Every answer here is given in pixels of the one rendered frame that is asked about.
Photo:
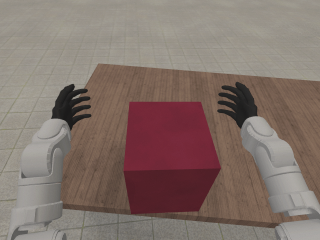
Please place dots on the robot left forearm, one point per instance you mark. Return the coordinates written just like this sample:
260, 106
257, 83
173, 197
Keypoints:
38, 200

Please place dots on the robot right upper arm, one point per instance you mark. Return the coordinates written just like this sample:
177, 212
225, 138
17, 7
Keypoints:
298, 230

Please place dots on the robot right forearm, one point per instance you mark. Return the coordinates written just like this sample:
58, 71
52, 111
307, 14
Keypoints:
288, 191

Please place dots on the carton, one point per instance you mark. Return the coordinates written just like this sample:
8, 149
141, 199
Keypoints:
170, 161

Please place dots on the table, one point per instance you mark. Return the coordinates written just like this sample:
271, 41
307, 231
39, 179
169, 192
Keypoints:
93, 170

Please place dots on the left robot hand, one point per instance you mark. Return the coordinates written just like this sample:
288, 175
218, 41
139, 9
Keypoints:
64, 104

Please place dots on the robot left upper arm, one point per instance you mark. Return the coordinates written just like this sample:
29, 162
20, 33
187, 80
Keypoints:
43, 235

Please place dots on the right robot hand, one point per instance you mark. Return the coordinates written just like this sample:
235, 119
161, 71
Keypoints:
245, 106

